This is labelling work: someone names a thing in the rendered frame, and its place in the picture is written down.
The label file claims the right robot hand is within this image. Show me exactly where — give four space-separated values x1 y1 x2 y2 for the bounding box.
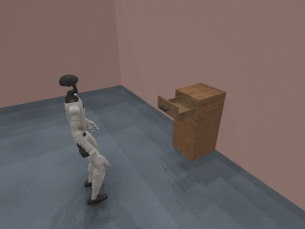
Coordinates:
93 154 111 172

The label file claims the cabinet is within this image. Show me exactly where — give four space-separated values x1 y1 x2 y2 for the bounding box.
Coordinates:
172 83 226 161

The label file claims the right robot upper arm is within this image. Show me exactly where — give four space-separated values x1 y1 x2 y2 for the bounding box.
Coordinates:
69 103 83 138

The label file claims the robot left foot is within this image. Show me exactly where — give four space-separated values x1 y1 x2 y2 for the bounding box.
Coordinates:
84 180 92 187

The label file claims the left robot hand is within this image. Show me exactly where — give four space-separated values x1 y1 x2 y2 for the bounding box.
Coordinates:
86 120 99 133

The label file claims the handle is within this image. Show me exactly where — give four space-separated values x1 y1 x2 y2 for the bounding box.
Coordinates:
158 105 169 112

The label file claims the left robot thigh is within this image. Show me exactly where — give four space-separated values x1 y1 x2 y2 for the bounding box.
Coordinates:
86 131 99 163

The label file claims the drawer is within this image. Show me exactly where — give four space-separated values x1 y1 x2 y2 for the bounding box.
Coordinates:
157 95 198 121

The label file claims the robot right forearm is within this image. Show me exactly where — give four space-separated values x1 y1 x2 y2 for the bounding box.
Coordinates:
74 132 98 158

